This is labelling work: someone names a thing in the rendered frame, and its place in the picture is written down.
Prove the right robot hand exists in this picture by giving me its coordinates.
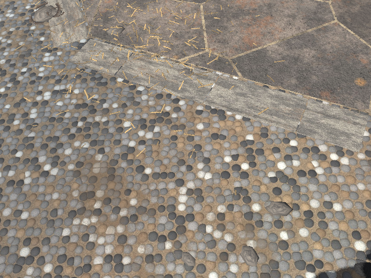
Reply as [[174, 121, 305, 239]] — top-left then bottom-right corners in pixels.
[[354, 262, 371, 278]]

